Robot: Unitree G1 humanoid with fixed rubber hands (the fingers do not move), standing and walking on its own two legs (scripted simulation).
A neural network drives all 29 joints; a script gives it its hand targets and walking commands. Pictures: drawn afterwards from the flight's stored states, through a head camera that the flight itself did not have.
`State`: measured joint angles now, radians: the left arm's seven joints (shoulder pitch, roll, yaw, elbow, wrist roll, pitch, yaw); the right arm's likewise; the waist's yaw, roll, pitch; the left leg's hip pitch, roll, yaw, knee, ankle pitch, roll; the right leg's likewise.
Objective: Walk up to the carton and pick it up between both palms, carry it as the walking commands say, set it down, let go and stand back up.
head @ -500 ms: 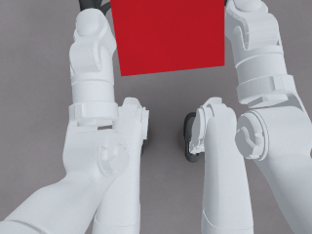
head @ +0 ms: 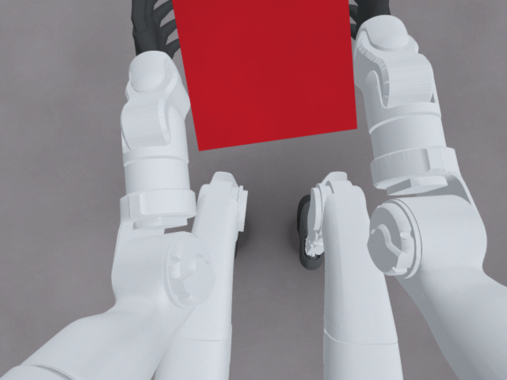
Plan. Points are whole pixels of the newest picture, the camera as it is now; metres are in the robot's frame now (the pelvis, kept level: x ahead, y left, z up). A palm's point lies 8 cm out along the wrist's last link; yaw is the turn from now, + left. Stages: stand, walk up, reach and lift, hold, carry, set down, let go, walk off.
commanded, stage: reach and lift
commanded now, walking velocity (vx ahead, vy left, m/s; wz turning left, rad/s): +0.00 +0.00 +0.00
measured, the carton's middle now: (260, 40) +0.53 +0.02 -0.14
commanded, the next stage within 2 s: none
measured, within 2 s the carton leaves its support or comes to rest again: neither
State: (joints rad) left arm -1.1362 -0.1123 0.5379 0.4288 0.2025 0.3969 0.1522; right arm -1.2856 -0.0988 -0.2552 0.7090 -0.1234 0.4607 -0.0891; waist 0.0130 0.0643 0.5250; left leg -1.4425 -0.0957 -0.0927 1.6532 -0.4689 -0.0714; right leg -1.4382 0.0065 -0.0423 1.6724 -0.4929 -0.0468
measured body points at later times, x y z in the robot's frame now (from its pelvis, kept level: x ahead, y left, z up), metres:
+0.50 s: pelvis +0.02 +0.00 +0.06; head +0.27 -0.02 +0.42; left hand +0.49 +0.15 +0.01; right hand +0.52 -0.11 -0.01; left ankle +0.15 +0.13 -0.51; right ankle +0.14 -0.10 -0.51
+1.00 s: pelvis +0.06 +0.00 +0.14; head +0.20 -0.03 +0.56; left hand +0.46 +0.14 +0.11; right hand +0.48 -0.12 +0.09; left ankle +0.15 +0.13 -0.51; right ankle +0.14 -0.10 -0.51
